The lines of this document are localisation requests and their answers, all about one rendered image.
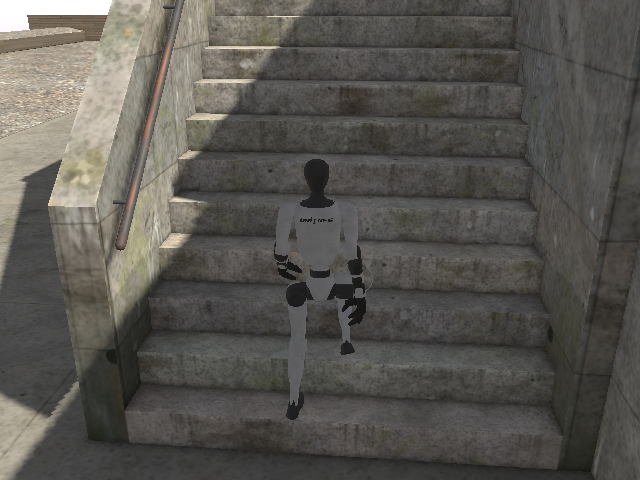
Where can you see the humanoid robot head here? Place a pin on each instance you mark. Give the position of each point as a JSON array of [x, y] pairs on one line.
[[316, 172]]

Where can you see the left robot upper arm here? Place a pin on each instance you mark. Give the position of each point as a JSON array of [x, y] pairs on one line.
[[285, 214]]

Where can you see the left robot hand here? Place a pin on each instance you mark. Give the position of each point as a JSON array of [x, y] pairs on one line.
[[292, 267]]

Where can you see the right robot hand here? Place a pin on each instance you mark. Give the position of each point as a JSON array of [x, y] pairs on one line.
[[359, 312]]

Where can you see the robot torso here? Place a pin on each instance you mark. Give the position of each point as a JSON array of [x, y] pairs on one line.
[[318, 241]]

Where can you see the robot left forearm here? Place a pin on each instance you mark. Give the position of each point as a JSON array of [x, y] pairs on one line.
[[282, 261]]

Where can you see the robot right forearm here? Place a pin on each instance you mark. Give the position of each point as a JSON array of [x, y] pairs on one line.
[[356, 275]]

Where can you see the right robot upper arm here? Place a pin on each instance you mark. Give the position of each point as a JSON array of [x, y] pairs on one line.
[[349, 212]]

